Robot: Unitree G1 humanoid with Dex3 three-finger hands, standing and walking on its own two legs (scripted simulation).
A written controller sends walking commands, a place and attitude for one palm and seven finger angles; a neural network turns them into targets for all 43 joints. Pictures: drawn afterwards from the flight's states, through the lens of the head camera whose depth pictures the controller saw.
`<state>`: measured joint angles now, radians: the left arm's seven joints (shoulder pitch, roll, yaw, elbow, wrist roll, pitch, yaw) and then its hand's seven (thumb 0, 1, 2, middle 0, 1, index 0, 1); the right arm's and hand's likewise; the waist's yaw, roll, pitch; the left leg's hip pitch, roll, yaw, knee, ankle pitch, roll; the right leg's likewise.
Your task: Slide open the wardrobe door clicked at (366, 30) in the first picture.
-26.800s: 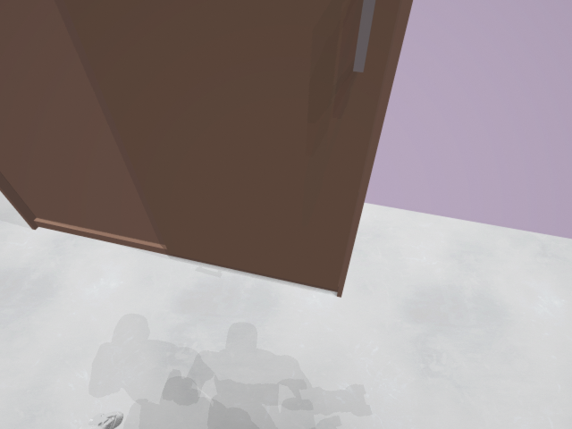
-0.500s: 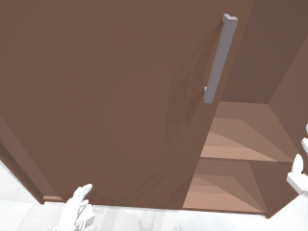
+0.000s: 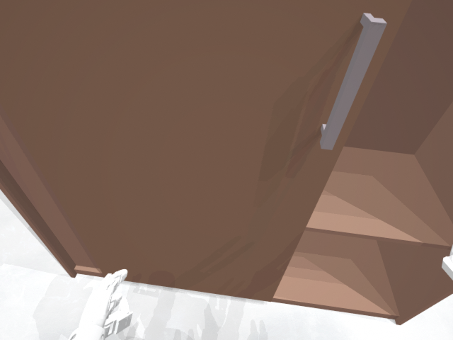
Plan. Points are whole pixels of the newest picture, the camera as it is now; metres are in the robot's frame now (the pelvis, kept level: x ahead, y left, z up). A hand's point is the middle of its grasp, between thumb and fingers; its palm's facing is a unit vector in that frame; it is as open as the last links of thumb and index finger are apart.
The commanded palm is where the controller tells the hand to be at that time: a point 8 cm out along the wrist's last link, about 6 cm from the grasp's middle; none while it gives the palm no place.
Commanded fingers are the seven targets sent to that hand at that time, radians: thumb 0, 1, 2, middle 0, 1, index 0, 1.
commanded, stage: step back with the hand held close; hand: right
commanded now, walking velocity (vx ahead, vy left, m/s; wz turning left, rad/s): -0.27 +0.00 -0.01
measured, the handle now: (344, 88) +0.43 -0.17 +0.27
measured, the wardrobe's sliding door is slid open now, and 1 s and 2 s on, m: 0.54 0.54 0.54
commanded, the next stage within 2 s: stop stepping back and stand still in 0.84 s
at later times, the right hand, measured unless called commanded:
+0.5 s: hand out of the picture +0.11 -0.29 +0.15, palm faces +0.46 +0.77 -0.43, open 7.4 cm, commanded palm +0.05 -0.32 +0.17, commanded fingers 0.00 -0.90 -0.90 0.20 0.30 0.20 0.30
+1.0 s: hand out of the picture +0.01 -0.32 +0.17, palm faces +0.53 +0.76 -0.38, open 7.4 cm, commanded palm -0.05 -0.34 +0.17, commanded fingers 0.00 -0.90 -0.90 0.20 0.30 0.20 0.30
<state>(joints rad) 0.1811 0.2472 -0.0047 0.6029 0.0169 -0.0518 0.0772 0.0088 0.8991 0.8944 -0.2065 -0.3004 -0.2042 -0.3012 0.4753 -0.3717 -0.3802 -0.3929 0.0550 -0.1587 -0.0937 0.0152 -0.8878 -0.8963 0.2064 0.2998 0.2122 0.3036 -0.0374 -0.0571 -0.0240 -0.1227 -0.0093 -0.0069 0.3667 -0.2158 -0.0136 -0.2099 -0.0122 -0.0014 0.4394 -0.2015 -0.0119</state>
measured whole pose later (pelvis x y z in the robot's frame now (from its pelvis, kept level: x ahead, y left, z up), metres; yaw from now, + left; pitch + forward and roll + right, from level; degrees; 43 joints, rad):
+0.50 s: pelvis -0.08 -0.02 -0.01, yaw -1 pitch -1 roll +3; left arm 0.25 0.23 0.00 0.59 0.01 -0.09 0.09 0.01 0.90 0.89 -0.21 -0.30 -0.20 -0.30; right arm 0.50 -0.39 -0.40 -0.43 0.01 -0.26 -0.14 0.01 -0.88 -0.90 0.21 0.30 0.22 0.30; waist -0.02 -0.03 0.01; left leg -0.29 -0.01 0.00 0.46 -0.17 -0.03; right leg -0.40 0.00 0.01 0.55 -0.16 -0.05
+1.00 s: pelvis -0.17 -0.03 -0.01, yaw -3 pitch +1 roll +6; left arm 0.21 0.17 0.02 0.63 0.03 -0.17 0.04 0.01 0.90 0.89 -0.21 -0.30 -0.20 -0.30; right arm 0.45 -0.41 -0.45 -0.47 0.03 -0.28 -0.14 0.01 -0.88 -0.90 0.21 0.30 0.22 0.30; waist -0.03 -0.02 -0.02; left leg -0.30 -0.11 0.00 0.87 -0.49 0.01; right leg -0.47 -0.05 0.01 0.47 -0.03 -0.06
